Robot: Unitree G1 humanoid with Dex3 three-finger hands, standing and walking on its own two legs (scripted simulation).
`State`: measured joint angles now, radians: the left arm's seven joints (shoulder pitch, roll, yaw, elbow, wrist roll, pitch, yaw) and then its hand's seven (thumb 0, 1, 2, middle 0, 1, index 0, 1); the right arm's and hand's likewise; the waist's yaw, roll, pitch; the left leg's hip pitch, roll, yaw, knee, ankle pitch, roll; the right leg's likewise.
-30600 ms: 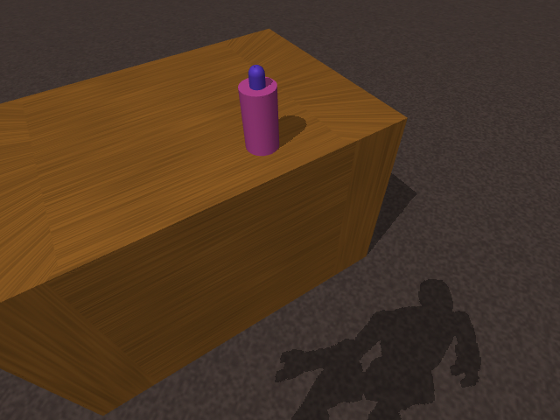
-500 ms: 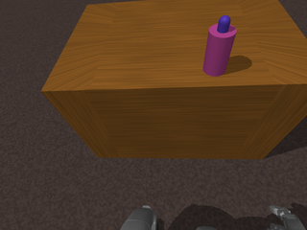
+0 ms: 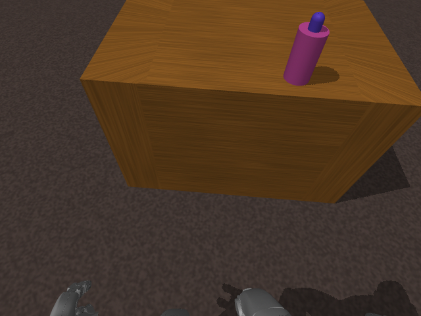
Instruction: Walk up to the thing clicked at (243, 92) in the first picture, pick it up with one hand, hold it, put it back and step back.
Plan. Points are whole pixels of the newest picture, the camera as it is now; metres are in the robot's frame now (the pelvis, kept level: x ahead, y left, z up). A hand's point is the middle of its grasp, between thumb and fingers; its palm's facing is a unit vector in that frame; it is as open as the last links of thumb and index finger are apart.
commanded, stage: step back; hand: right
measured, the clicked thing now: (306, 48) +0.83 -0.25 +0.04
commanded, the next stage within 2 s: stand in 1.78 s
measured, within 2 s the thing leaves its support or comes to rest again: neither
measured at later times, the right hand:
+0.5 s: hand out of the picture -0.09 -0.29 -0.16, palm faces -0.01 +0.93 -0.37, open 7.4 cm
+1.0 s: hand out of the picture -0.17 -0.29 -0.14, palm faces +0.01 +0.92 -0.39, open 7.4 cm
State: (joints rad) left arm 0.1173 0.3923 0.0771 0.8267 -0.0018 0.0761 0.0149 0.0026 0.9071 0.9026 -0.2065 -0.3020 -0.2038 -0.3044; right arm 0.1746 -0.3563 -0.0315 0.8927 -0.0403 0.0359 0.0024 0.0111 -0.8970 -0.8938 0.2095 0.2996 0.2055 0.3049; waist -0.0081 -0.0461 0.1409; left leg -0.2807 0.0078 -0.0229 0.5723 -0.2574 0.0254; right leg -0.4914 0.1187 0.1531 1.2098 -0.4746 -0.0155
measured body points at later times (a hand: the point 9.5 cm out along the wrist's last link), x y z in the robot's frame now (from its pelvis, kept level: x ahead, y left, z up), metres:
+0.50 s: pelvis -0.17 -0.02 +0.00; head -0.11 -0.04 +0.44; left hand -0.07 +0.30 -0.10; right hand -0.09 -0.34 -0.14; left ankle -0.20 +0.12 -0.67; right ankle -0.13 -0.13 -0.73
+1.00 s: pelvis -0.27 -0.02 +0.00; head -0.26 -0.01 +0.45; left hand -0.21 +0.29 -0.13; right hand -0.17 -0.33 -0.11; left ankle -0.24 +0.10 -0.72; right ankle -0.29 -0.15 -0.73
